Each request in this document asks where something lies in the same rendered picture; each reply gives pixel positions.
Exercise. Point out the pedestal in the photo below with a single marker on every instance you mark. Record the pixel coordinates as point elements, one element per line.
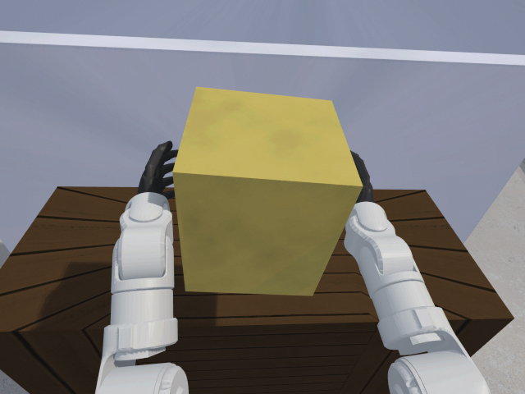
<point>55,301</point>

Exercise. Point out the robot left upper arm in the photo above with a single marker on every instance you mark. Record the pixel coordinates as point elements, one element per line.
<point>164,378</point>

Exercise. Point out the carton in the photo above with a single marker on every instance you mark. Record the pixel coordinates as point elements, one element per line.
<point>264,186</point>

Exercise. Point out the right robot forearm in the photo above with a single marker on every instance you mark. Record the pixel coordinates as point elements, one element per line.
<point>409,320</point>

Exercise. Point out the left robot hand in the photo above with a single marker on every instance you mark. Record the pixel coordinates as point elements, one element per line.
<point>152,179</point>

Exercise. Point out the robot right upper arm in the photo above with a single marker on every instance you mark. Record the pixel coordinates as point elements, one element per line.
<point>441,372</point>

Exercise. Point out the right robot hand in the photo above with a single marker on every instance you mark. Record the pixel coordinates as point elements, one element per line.
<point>366,194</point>

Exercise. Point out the left robot forearm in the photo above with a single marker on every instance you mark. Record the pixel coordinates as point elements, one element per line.
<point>142,322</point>

